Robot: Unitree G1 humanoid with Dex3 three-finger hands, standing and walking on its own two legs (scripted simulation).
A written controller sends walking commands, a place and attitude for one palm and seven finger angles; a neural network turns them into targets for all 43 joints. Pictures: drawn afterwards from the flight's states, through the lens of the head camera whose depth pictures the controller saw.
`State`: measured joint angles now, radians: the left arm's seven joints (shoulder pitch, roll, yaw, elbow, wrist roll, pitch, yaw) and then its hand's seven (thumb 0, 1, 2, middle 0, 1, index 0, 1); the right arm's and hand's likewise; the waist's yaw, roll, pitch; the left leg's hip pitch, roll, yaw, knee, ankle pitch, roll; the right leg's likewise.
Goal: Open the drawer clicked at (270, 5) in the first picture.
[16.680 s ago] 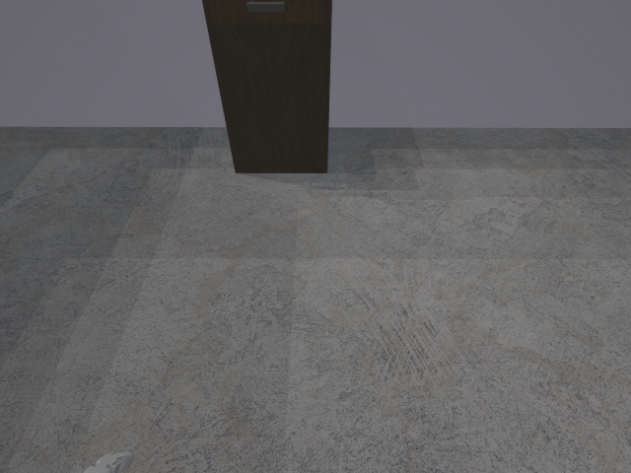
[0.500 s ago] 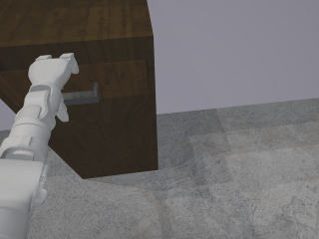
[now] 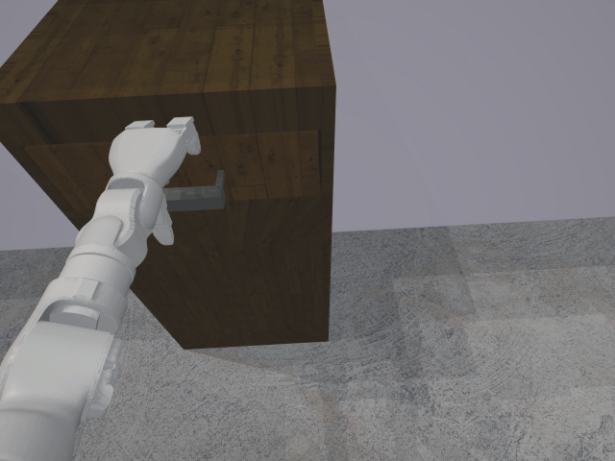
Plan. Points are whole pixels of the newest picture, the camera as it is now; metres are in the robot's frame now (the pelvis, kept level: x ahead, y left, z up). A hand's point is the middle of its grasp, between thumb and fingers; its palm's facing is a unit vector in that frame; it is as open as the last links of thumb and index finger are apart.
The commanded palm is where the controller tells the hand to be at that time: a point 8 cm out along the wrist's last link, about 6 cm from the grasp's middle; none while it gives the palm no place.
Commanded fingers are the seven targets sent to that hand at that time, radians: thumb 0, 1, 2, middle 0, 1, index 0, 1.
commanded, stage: move the hooked fingers above the handle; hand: left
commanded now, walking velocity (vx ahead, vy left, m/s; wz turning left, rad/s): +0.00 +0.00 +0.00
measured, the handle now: (182, 188) +0.51 +0.20 +0.04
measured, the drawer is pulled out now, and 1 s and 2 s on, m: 0.00 0.00 0.00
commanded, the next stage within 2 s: lower the fingers behind the handle in 0.18 s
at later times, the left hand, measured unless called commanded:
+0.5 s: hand (156, 199) +0.45 +0.22 +0.08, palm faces -0.09 -0.02 -1.00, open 13.9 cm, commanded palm +0.44 +0.22 +0.15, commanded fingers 0.00 -0.50 0.30 -0.30 -1.20 -0.30 -1.20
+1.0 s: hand (160, 203) +0.46 +0.22 +0.07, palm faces -0.08 +0.01 -1.00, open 13.8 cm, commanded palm +0.44 +0.22 +0.11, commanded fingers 0.00 -0.50 0.30 -0.30 -1.20 -0.30 -1.20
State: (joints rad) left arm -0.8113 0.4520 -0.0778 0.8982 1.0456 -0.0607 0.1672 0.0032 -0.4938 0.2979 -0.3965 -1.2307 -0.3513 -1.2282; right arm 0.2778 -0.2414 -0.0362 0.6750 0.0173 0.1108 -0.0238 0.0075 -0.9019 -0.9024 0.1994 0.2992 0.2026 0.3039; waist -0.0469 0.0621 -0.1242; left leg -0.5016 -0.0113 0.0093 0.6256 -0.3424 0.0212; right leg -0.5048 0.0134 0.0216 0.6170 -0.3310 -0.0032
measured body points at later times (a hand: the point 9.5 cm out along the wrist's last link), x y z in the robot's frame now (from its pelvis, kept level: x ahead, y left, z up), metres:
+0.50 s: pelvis +0.00 -0.01 +0.00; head +0.05 -0.02 +0.45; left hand +0.45 +0.22 +0.14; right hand +0.05 -0.29 -0.13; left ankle -0.03 +0.11 -0.72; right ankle -0.03 -0.12 -0.72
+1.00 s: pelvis -0.01 +0.00 +0.00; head +0.05 -0.02 +0.44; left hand +0.46 +0.22 +0.12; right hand +0.03 -0.27 -0.14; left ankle -0.03 +0.11 -0.72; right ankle -0.03 -0.12 -0.72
